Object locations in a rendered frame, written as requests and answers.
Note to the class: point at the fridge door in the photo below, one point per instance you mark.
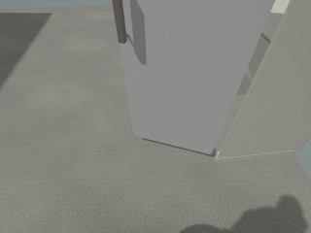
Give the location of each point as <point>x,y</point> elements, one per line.
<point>183,63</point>

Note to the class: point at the handle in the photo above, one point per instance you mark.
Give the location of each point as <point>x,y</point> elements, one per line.
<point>119,20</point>

